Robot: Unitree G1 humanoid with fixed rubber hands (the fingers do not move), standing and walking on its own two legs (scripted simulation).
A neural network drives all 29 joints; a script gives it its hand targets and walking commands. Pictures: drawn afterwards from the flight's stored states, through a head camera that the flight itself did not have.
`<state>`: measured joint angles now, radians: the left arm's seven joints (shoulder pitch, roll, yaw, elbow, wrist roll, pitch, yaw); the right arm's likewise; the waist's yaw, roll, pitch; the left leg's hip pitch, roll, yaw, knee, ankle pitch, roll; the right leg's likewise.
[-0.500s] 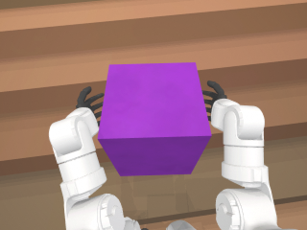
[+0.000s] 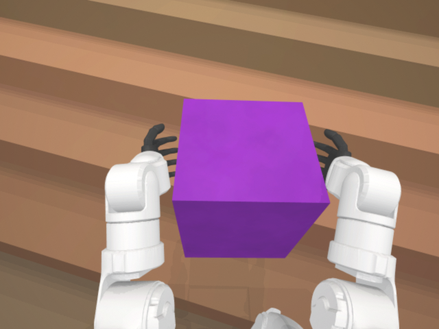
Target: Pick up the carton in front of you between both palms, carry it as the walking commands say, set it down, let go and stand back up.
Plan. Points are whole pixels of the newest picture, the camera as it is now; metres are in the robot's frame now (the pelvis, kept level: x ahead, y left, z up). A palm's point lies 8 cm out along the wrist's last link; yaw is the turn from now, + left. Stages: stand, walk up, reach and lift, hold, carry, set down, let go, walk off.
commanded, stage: carry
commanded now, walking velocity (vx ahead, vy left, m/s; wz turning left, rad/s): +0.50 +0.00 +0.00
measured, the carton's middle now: (239, 185) +0.38 +0.06 +0.06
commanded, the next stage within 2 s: none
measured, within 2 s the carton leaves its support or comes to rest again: neither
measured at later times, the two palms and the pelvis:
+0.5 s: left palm out of the picture +0.68 +0.20 +0.31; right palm (362, 15) +0.64 -0.11 +0.30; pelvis +0.30 +0.09 +0.15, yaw +1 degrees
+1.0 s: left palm out of the picture +0.92 +0.20 +0.47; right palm out of the picture +0.93 -0.10 +0.49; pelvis +0.58 +0.03 +0.29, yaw +0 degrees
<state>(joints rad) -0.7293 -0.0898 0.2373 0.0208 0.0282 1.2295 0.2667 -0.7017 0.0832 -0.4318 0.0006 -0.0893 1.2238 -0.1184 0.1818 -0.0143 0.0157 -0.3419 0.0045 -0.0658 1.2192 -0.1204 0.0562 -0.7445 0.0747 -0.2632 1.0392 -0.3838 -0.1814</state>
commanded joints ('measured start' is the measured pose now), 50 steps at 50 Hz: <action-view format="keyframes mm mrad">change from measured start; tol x32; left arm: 1 -880 -1051 -733 -165 -469 -64 -180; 24 -467 -704 -265 45 -62 17 -122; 50 -683 -831 -483 -4 -227 28 -76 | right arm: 1 -610 674 460 -80 93 -42 8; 27 -923 1008 871 -121 486 -49 18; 50 -641 668 524 38 201 42 -12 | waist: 1 -112 49 -615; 15 -132 -81 -173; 21 -345 -322 -580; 25 -299 224 -906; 43 -222 143 -165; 50 57 145 -655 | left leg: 1 -541 -42 -124 798 -93 79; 12 -1263 77 148 990 -389 83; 22 207 -159 350 -339 21 77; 24 519 304 -548 -688 597 293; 27 296 264 -564 -755 -356 284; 39 690 357 -245 -884 -33 227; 43 190 243 -9 -1182 -299 128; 48 254 179 288 -839 1385 121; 50 246 144 216 -286 1234 46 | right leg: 1 811 -366 879 -592 103 -167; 10 1082 -335 573 -658 454 -123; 15 707 -285 355 -949 54 -32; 21 700 -228 55 -445 1837 29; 22 662 -197 67 -211 1674 51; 24 242 42 331 646 225 163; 39 -941 -130 272 1223 -205 40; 50 557 40 116 -248 76 27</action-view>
